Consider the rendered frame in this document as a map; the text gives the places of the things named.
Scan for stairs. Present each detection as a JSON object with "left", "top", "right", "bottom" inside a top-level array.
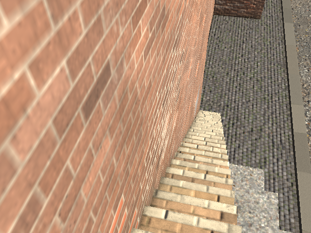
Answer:
[{"left": 131, "top": 110, "right": 242, "bottom": 233}]

